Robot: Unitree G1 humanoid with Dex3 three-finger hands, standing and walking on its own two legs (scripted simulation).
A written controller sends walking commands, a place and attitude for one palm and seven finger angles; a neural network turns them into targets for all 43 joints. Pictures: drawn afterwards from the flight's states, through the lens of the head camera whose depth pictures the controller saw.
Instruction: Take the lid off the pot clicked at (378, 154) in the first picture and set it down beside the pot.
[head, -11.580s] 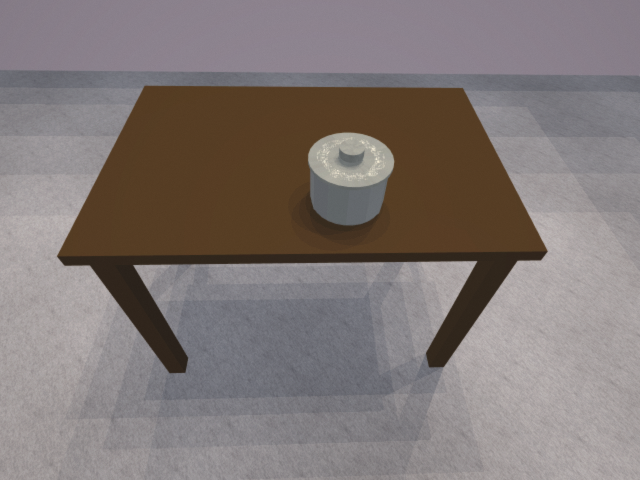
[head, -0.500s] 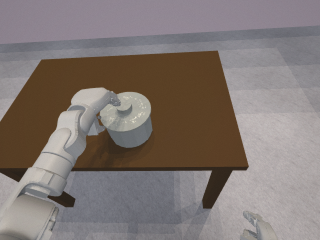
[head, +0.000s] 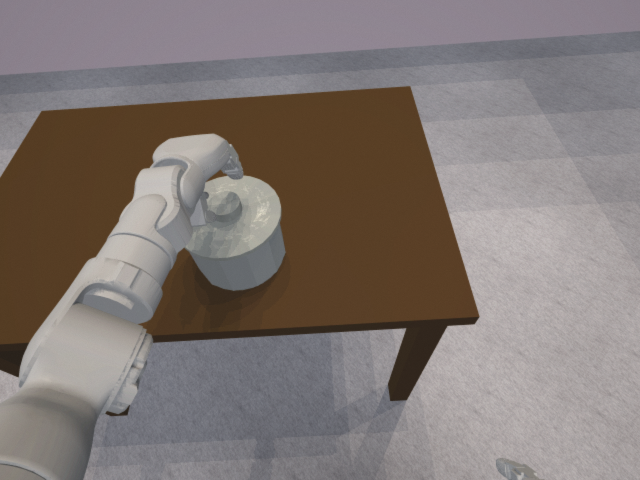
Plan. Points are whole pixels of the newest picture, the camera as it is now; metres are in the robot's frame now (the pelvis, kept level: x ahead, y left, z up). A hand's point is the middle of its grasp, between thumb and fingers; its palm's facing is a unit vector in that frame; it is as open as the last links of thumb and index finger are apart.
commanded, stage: move the open hand above the knob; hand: left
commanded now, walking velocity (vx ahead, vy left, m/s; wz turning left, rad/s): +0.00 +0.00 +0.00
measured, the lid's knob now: (225, 206) +0.50 +0.15 +0.01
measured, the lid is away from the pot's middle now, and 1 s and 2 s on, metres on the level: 0.00 0.00 0.00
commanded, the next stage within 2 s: lower the open fingers around the knob in 0.70 s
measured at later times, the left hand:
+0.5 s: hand (206, 188) +0.48 +0.15 +0.08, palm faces -0.34 -0.06 -0.94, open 10.0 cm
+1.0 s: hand (211, 196) +0.47 +0.15 +0.08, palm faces -0.37 -0.06 -0.92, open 10.0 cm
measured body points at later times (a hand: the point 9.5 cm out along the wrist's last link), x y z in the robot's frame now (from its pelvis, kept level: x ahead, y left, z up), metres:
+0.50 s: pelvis +0.01 +0.01 +0.00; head +0.06 -0.02 +0.45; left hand +0.49 +0.15 +0.14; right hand +0.08 -0.26 -0.14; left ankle +0.00 +0.12 -0.74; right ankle -0.03 -0.14 -0.74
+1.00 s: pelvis +0.00 +0.00 +0.00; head +0.06 -0.03 +0.45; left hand +0.48 +0.15 +0.13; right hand +0.09 -0.27 -0.14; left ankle +0.00 +0.12 -0.74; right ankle -0.03 -0.14 -0.74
